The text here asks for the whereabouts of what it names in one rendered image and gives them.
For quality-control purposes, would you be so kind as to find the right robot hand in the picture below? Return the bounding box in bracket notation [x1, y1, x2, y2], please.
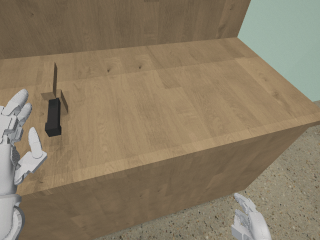
[231, 193, 272, 240]

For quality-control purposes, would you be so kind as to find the left robot hand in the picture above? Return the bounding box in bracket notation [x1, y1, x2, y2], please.
[0, 88, 48, 196]

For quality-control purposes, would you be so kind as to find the counter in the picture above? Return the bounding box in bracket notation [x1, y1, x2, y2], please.
[0, 0, 320, 240]

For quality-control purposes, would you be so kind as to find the robot left forearm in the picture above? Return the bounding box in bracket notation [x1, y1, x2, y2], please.
[0, 194, 25, 240]

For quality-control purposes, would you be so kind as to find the tap lever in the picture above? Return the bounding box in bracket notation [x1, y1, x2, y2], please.
[45, 97, 62, 137]

